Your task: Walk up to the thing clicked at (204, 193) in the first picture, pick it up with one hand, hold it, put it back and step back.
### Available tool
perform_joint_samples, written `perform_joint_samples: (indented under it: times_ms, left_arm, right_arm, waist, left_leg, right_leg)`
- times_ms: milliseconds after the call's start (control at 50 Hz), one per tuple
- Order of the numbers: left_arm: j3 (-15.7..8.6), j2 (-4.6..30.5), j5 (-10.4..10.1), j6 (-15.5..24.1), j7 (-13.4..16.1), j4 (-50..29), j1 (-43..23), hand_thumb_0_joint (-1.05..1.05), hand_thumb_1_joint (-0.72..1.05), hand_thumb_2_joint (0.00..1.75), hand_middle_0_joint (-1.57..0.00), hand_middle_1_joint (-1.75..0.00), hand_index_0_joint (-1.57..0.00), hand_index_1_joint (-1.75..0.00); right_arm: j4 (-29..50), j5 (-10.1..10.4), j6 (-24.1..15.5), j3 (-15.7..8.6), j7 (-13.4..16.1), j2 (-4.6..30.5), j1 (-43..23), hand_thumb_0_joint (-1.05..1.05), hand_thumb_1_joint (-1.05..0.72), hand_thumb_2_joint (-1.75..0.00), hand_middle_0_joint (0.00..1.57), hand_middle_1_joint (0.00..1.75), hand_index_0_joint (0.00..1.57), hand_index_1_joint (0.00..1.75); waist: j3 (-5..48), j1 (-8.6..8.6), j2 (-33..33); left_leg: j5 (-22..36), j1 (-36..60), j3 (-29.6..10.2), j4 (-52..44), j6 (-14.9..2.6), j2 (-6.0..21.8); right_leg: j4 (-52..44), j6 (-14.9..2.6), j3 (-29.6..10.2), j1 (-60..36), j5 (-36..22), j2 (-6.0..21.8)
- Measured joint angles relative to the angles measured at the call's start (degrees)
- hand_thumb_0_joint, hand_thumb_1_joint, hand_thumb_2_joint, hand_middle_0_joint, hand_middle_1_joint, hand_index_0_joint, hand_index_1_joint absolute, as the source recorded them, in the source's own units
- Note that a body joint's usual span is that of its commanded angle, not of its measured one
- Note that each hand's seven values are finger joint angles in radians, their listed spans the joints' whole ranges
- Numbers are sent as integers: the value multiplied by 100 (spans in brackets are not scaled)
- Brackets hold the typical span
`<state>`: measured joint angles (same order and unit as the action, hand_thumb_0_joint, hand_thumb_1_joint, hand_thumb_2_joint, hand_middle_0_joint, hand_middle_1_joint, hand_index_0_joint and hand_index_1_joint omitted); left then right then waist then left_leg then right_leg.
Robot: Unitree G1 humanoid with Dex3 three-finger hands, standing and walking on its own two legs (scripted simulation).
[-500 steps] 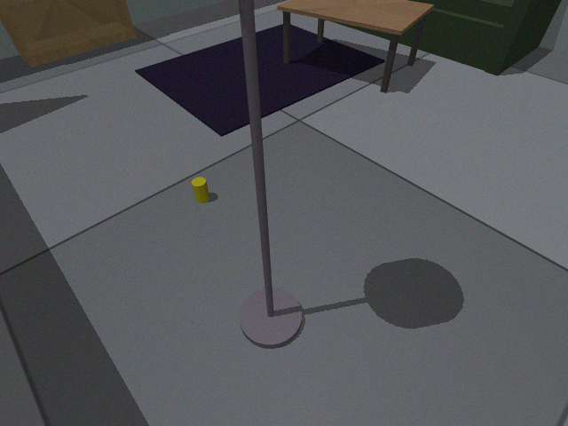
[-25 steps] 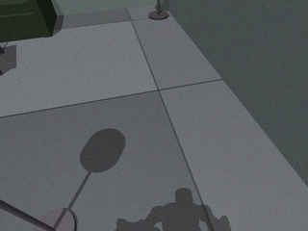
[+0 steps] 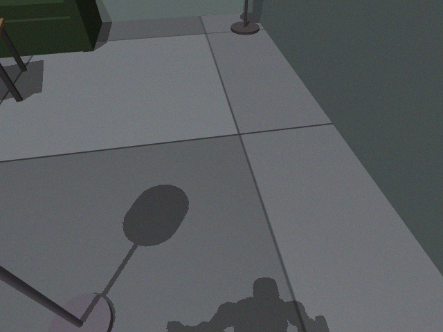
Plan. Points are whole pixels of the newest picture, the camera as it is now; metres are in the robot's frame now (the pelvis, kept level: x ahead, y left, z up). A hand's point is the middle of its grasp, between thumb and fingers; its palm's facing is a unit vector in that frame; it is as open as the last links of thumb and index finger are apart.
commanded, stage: stand
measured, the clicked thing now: out of the picture +0.45 +1.35 -0.73
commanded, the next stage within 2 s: none
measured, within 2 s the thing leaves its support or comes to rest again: neither
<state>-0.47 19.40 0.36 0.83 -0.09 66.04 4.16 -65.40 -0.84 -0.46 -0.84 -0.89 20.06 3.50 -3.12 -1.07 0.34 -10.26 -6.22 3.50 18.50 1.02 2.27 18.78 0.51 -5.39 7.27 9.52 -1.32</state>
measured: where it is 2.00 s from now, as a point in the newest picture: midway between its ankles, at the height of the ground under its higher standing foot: outside the picture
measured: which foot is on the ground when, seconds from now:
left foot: down 0.00-1.00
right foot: down 0.00-1.00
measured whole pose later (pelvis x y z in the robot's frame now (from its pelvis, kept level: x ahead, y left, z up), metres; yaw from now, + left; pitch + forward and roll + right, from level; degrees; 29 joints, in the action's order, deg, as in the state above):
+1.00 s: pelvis +0.00 +0.01 +0.00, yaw +2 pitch -2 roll +0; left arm 0.0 19.9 0.4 0.7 -0.3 65.2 6.3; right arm -65.0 -0.7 -0.4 -0.4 -1.0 20.2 6.0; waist -3.3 -0.7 0.2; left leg -10.1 -6.6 2.0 18.8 0.4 1.2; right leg 18.4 1.0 -3.9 6.6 9.6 -0.2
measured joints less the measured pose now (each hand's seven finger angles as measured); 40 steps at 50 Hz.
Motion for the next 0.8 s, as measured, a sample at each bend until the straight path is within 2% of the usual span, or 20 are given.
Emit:
perform_joint_samples:
  times_ms: [280,800]
  left_arm:
    - [8,12,13,-8,-11,26,226,1,91,90,-20,-30,-20,-30]
    - [51,32,8,-9,-17,-82,183,1,91,90,-20,-30,-20,-30]
  right_arm:
    - [-24,-7,12,-7,-13,-7,135,1,-90,-90,21,30,21,30]
    - [19,11,8,25,-10,6,224,1,-90,-90,21,30,21,30]
  waist:
    - [-5,56,15]
    - [9,31,-10]
  left_leg:
    - [44,-43,-77,-4,-26,-45]
    - [28,-32,-128,26,-54,-96]
  right_leg:
    - [-33,20,75,-3,-27,47]
    - [0,43,125,-38,16,99]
